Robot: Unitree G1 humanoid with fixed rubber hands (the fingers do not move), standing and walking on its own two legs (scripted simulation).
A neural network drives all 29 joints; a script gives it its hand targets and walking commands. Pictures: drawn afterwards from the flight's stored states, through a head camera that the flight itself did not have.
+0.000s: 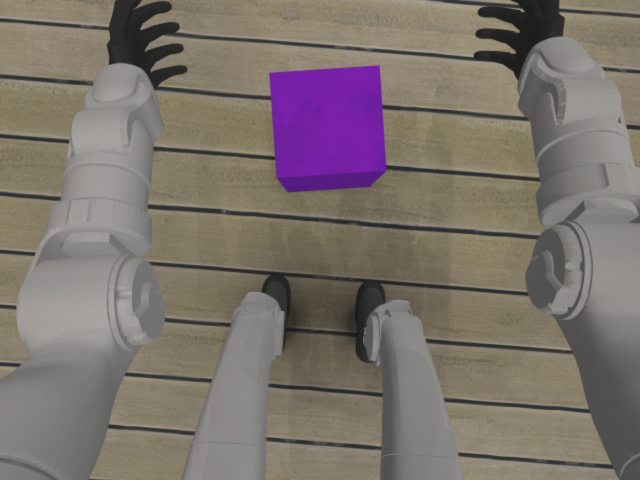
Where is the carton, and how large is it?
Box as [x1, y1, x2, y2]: [269, 65, 385, 191]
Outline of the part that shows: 379,65 269,73 276,177 287,191 369,186 385,171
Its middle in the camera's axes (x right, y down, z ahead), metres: +0.01 -0.22 +0.85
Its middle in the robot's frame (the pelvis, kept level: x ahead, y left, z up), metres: +0.57 +0.02 -0.53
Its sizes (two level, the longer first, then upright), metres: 0.210 0.200 0.250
